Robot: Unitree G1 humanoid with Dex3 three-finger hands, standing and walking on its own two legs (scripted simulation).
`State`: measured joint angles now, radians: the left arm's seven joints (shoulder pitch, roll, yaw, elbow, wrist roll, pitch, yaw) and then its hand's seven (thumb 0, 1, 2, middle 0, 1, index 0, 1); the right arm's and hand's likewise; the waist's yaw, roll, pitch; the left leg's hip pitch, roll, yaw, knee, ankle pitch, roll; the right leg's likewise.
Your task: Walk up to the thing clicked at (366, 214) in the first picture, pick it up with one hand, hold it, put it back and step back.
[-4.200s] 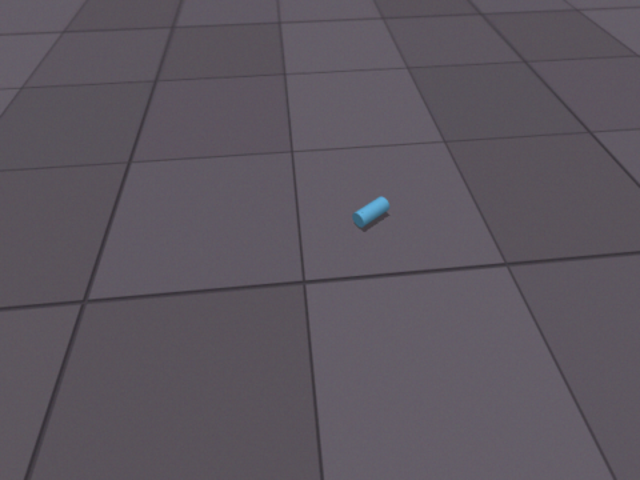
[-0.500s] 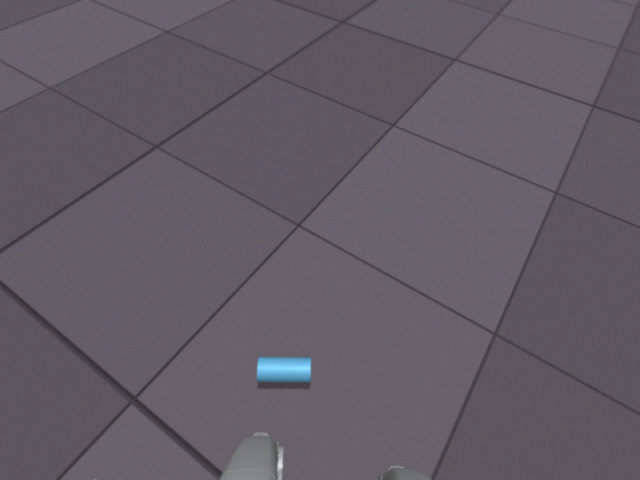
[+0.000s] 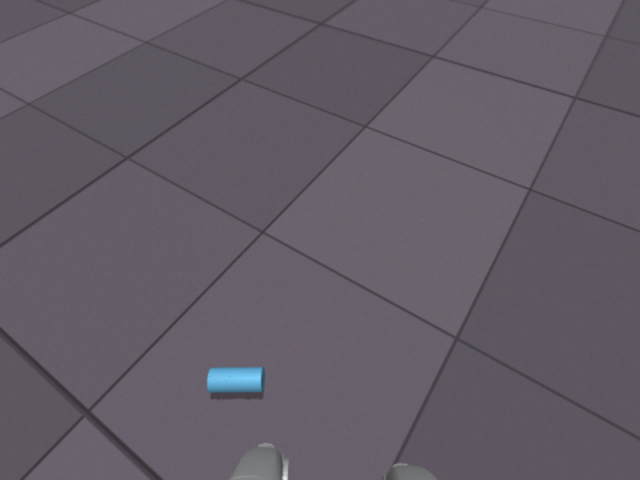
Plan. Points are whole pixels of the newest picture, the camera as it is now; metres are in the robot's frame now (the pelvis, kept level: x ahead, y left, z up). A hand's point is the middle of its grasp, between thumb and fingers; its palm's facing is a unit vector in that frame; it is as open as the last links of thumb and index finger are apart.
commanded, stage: walk up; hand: left
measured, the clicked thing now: (236, 379) +0.47 +0.28 -0.70
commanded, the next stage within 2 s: stand in 1.74 s
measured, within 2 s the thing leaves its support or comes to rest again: neither
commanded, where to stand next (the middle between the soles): +0.10 +0.08 m, yaw +1 degrees
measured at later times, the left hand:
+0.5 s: hand out of the picture +0.05 +0.33 -0.13, palm faces +0.01 -0.89 -0.45, open 7.4 cm
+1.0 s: hand out of the picture +0.09 +0.32 -0.11, palm faces -0.03 -0.92 -0.38, open 7.4 cm
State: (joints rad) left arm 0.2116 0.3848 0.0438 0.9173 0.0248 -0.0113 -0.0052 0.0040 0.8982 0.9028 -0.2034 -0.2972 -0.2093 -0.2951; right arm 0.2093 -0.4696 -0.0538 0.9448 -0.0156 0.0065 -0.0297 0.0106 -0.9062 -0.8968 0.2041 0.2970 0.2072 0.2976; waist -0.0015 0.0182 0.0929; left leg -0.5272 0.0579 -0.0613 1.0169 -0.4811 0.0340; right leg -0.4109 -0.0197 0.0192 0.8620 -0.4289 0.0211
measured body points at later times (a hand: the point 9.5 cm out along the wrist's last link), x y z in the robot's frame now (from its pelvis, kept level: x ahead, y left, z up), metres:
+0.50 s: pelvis -0.01 +0.04 +0.01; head +0.03 +0.04 +0.46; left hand +0.05 +0.38 -0.10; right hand +0.12 -0.26 -0.11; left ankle +0.01 +0.17 -0.70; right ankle +0.02 -0.11 -0.70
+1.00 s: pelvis +0.00 +0.06 +0.04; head +0.02 +0.06 +0.49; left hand +0.09 +0.37 -0.09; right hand +0.10 -0.25 -0.09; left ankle +0.01 +0.17 -0.70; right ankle +0.02 -0.10 -0.70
